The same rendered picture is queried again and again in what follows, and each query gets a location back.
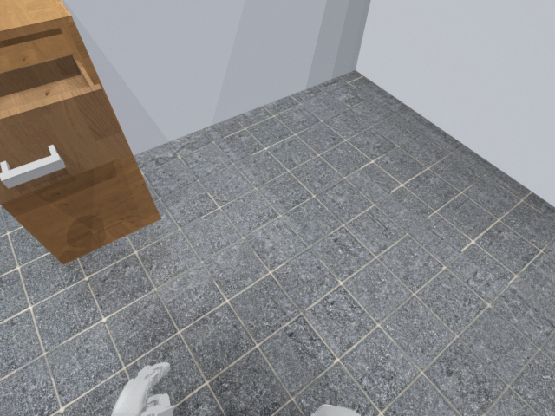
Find left robot hand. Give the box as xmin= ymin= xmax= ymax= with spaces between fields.
xmin=111 ymin=362 xmax=174 ymax=416

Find handle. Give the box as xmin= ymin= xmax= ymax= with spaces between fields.
xmin=0 ymin=145 xmax=66 ymax=189

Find cabinet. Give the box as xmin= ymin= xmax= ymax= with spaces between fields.
xmin=0 ymin=0 xmax=161 ymax=265

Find drawer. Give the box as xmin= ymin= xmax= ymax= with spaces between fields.
xmin=0 ymin=53 xmax=131 ymax=204

